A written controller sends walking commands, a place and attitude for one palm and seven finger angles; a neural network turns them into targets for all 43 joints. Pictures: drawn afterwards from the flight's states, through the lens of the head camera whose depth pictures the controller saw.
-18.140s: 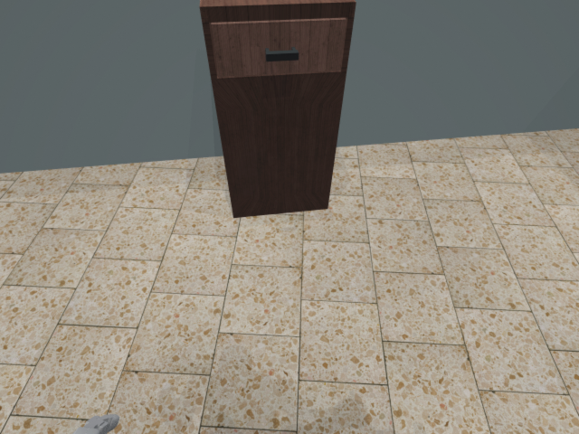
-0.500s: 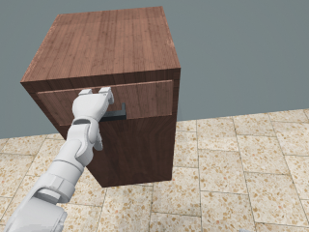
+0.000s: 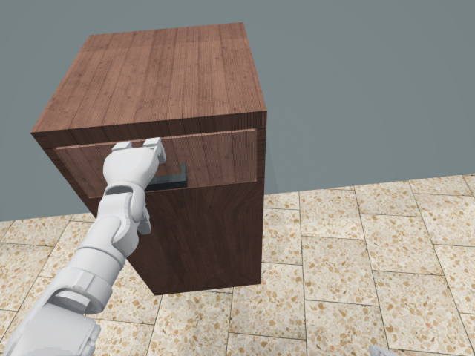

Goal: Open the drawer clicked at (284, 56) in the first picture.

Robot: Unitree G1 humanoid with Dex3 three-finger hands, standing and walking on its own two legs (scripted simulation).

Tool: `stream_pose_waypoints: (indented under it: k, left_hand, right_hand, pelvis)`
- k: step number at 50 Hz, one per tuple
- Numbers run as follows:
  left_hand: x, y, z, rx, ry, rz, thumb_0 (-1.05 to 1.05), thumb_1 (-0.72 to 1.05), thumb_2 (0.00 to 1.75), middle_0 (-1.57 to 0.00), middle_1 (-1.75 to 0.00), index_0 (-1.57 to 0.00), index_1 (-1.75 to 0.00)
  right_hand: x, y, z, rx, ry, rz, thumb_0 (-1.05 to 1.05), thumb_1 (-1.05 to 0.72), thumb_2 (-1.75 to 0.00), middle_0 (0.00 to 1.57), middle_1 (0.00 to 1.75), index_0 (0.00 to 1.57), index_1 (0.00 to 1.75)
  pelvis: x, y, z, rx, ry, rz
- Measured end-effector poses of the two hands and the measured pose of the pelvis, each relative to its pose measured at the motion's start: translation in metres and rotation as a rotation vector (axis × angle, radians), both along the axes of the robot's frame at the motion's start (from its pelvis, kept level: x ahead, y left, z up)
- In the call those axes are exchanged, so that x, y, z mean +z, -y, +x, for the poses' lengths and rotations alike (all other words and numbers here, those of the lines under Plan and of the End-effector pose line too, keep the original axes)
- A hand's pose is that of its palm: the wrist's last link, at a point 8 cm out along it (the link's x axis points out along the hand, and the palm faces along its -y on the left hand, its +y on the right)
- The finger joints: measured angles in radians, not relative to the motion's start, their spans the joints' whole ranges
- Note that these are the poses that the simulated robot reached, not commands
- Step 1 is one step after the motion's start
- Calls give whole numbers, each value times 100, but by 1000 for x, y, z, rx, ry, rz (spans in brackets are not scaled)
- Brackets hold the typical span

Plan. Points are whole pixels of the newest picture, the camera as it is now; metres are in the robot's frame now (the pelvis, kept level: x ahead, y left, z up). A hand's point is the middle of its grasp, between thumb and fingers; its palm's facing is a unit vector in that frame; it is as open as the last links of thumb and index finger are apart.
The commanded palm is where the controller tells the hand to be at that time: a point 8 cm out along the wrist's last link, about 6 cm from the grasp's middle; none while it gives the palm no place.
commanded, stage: move the hooked fingers above the handle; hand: left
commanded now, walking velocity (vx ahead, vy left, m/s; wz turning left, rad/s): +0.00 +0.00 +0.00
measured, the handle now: (164, 175) +0.48 +0.19 +0.01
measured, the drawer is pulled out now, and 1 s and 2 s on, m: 0.00 0.00 0.00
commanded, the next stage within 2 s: none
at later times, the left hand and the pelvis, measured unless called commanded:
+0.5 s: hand (147, 194) +0.39 +0.20 +0.05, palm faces -0.13 -0.07 -0.99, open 13.9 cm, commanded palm +0.38 +0.21 +0.13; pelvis +0.00 -0.01 +0.00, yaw +1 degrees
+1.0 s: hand (137, 194) +0.39 +0.22 +0.05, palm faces -0.10 -0.06 -0.99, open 13.9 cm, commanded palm +0.38 +0.21 +0.13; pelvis -0.01 +0.01 +0.00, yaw -2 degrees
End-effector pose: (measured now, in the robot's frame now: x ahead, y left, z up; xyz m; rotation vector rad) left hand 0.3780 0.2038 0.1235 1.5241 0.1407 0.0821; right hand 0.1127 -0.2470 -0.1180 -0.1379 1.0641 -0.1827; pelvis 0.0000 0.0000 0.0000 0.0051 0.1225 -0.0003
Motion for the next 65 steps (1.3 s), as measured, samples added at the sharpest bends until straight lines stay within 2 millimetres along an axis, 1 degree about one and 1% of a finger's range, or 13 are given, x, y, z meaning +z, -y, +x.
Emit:
stream_pose_waypoints:
  k: [5,8,15,20,25,30,36,41,49,52,56,61,65]
  left_hand:
    - [0,31,-6,-157,38,-14,-1,-49,30,-32,-121,-32,-120]
    - [4,39,-2,-178,92,-14,0,-49,30,-32,-121,-32,-120]
    - [19,-2,13,34,129,51,0,-49,30,-32,-120,-32,-120]
    - [3,-27,8,133,-34,33,0,-49,30,-31,-120,-32,-120]
    - [-14,3,-2,-82,-89,-36,-1,-49,30,-32,-120,-32,-120]
    - [-2,35,-1,-275,88,-48,-1,-49,30,-32,-120,-32,-120]
    - [24,6,21,-101,233,11,0,-49,30,-34,-122,-32,-120]
    - [29,12,23,-18,164,9,-1,-49,30,-37,-128,-31,-121]
    - [-12,-15,3,24,-70,-15,0,-49,30,-33,-123,-31,-121]
    - [-18,-11,-11,-77,-43,-17,0,-49,30,-33,-122,-32,-121]
    - [-4,5,-18,-195,84,-1,-1,-49,30,-33,-121,-32,-120]
    - [17,14,0,-139,201,20,0,-50,30,-32,-121,-32,-120]
    - [19,8,20,8,144,48,0,-50,30,-32,-120,-32,-120]
  right_hand:
    - [7,8,16,21,54,-32,1,-91,-90,20,30,20,30]
    - [8,9,21,21,77,-32,1,-91,-90,20,30,20,30]
    - [2,4,15,0,55,9,1,-91,-90,20,30,20,30]
    - [-2,6,3,-3,-2,12,1,-90,-90,20,30,20,30]
    - [0,14,-1,9,-23,-43,1,-90,-90,20,30,20,30]
    - [-1,13,1,-14,1,-59,1,-91,-90,20,30,20,30]
    - [-6,-3,-2,-30,0,-3,1,-91,-90,20,30,20,30]
    - [-8,-16,-5,-27,-25,48,1,-91,-90,20,30,20,30]
    - [8,-10,-6,-31,23,1,1,-90,-90,20,30,21,30]
    - [10,-3,-6,-14,29,-39,1,-90,-90,20,30,21,30]
    - [4,1,-5,6,23,-60,1,-90,-90,20,30,20,30]
    - [-5,-6,-7,11,7,-22,1,-91,-90,20,30,20,30]
    - [-8,-14,-13,-6,-10,24,1,-91,-90,20,30,20,30]
  pelvis:
    - [-2,3,-4,7,6,1]
    - [-3,5,-6,-2,1,6]
    - [-1,11,-5,-27,-18,11]
    - [1,12,-1,-10,-18,7]
    - [-1,7,1,9,-14,-1]
    - [-5,0,0,-2,-25,-2]
    - [-5,-4,-3,-32,-40,2]
    - [-1,-8,-3,-39,-30,1]
    - [0,-7,-6,-34,-2,-1]
    - [-1,-8,-8,-13,-2,-7]
    - [-4,-12,-11,12,-6,-11]
    - [-6,-12,-16,10,-17,-6]
    - [-4,-9,-16,-12,-29,0]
